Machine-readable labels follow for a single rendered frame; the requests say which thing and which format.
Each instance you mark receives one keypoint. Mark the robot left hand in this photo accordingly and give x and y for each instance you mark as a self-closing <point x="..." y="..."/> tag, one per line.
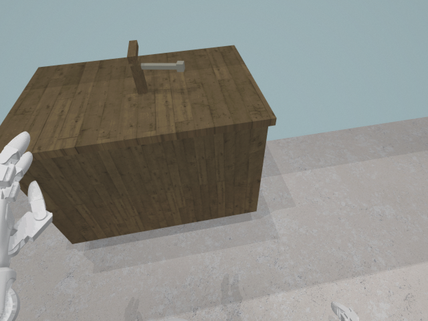
<point x="14" y="163"/>

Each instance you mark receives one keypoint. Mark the robot right hand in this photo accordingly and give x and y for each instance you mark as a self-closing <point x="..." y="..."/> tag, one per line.
<point x="343" y="313"/>

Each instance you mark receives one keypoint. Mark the counter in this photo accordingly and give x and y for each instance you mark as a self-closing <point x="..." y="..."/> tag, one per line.
<point x="120" y="150"/>

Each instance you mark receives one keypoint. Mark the left robot forearm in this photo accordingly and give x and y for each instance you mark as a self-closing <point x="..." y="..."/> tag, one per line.
<point x="9" y="299"/>

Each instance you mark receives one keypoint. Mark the tap lever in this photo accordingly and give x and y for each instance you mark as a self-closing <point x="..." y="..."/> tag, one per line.
<point x="179" y="66"/>

